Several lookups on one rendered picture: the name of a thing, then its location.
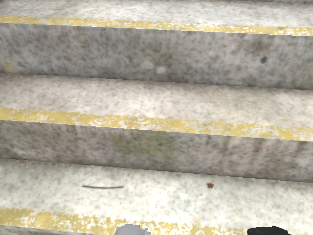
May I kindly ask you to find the robot right hand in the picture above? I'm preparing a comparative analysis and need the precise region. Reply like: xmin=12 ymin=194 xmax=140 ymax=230
xmin=246 ymin=225 xmax=291 ymax=235

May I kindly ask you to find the robot left thigh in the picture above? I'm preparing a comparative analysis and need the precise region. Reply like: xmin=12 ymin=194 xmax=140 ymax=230
xmin=115 ymin=223 xmax=152 ymax=235

